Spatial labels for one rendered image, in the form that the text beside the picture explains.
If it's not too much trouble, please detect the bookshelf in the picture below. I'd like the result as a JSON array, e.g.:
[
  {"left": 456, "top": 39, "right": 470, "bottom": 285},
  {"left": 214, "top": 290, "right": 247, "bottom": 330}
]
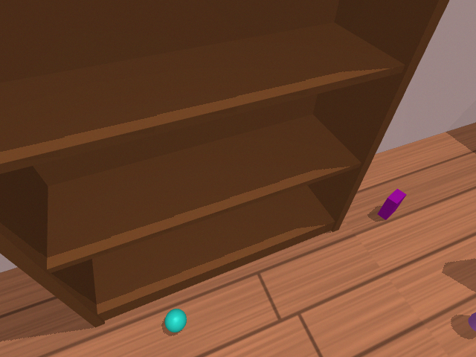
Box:
[{"left": 0, "top": 0, "right": 449, "bottom": 327}]

